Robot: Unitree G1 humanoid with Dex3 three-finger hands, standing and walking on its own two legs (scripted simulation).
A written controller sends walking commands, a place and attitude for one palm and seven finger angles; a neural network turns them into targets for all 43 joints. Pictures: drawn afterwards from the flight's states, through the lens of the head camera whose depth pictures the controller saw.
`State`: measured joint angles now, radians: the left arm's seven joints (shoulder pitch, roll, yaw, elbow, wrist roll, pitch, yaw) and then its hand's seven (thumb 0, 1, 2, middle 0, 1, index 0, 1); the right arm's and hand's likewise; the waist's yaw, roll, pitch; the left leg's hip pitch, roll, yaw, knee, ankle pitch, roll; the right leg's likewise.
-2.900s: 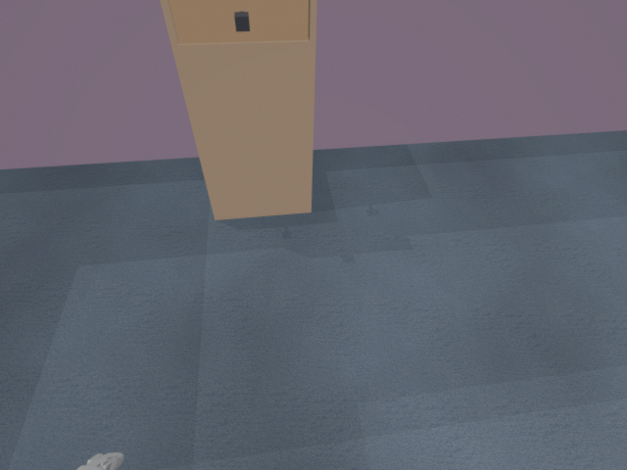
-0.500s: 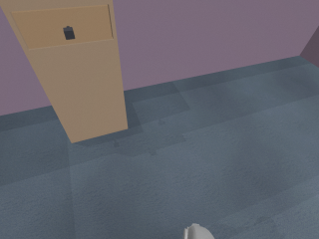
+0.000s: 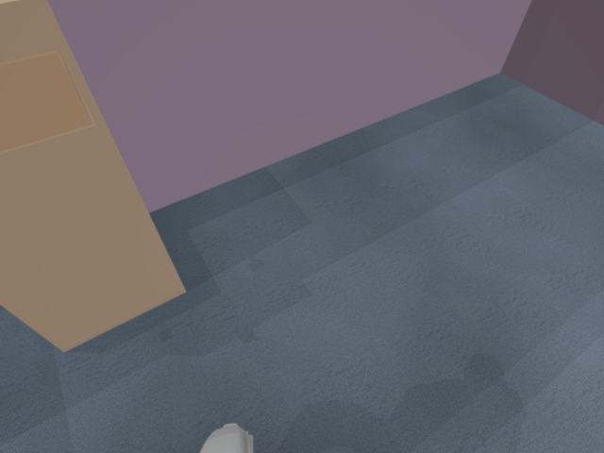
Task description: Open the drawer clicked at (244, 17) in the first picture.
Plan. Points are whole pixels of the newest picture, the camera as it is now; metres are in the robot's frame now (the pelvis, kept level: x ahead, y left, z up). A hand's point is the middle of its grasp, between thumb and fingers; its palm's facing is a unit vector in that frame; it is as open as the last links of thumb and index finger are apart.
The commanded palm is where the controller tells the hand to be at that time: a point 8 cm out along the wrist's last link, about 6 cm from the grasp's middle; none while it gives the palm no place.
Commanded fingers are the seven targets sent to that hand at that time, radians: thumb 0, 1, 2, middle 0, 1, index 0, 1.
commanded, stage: turn to face it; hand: left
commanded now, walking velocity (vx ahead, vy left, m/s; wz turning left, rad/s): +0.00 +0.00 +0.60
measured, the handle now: out of the picture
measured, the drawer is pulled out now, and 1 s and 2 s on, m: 0.00 0.00 0.00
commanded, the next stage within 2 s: take the last steps up to it in 0.82 s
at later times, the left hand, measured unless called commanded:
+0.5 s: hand out of the picture +0.09 +0.26 -0.17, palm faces +0.29 -0.93 -0.25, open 7.4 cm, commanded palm none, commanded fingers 0.00 0.90 0.90 -0.20 -0.30 -0.20 -0.30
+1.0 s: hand out of the picture +0.02 +0.17 -0.15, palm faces +0.49 -0.83 -0.25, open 7.4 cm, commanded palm none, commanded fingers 0.00 0.90 0.90 -0.20 -0.30 -0.20 -0.30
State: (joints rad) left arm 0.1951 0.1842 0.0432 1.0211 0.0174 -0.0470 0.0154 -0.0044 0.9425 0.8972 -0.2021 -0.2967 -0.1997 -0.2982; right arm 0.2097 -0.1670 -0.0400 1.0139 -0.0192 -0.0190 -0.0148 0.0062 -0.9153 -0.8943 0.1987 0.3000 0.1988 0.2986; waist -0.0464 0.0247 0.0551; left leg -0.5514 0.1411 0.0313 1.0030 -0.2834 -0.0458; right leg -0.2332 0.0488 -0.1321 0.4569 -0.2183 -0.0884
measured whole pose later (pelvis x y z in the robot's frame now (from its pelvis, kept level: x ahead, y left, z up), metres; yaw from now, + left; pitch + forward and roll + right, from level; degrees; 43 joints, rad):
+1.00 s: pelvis +0.06 -0.02 +0.00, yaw +28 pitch -2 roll +2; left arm 0.25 0.17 0.03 0.94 0.03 0.00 0.02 0.01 0.91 0.90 -0.20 -0.30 -0.20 -0.30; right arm 0.18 -0.25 -0.07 0.99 -0.02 0.08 0.01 0.01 -0.91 -0.89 0.20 0.30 0.20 0.30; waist 0.01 0.01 0.07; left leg -0.37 0.03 0.01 0.90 -0.44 -0.06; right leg -0.20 -0.10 -0.15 0.51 -0.27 -0.01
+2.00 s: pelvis +0.23 +0.15 -0.01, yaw +32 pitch -2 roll -2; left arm 0.37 0.15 0.04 1.13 0.02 -0.03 0.00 0.01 0.91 0.90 -0.20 -0.30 -0.20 -0.30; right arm 0.18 -0.18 -0.05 1.03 -0.03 -0.05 0.01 0.01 -0.93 -0.89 0.20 0.30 0.20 0.30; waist 0.03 -0.02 0.05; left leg -0.36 0.08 0.12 0.59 -0.18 0.02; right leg -0.13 -0.06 -0.13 0.60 -0.42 0.02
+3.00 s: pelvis +0.24 +0.13 +0.00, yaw +30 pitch -1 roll +1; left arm 0.26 0.22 0.05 1.07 0.02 0.05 0.02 0.01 0.91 0.90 -0.20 -0.30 -0.20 -0.30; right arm 0.21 -0.19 -0.03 1.03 -0.02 0.02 -0.01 0.01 -0.91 -0.89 0.20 0.30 0.20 0.30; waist 0.04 -0.03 0.03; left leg -0.18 0.02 0.02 0.48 -0.30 -0.02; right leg -0.30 -0.07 -0.07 0.53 -0.25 0.02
